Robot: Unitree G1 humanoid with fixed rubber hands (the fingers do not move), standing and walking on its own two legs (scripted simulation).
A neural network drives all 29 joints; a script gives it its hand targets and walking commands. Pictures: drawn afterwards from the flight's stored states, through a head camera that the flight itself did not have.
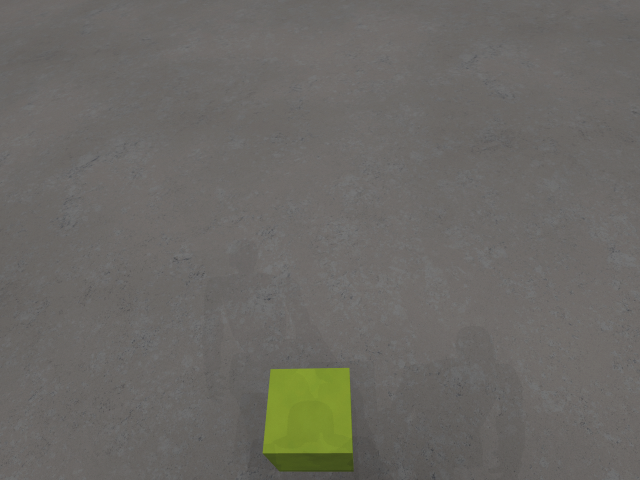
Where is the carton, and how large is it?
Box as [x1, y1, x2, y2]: [263, 368, 353, 471]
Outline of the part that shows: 271,369 263,443 263,453 280,471 353,471 348,368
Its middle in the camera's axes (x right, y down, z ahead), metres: -0.02 +0.49 +1.05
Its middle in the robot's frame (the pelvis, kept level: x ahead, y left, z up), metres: +0.36 +0.10 -0.65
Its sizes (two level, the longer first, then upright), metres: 0.210 0.200 0.250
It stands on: the floor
